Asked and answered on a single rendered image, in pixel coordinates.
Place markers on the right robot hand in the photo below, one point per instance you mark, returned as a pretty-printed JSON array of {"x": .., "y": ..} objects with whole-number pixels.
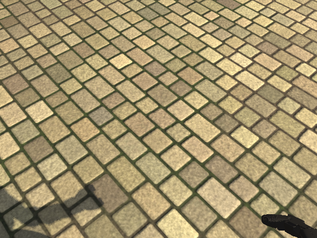
[{"x": 292, "y": 225}]

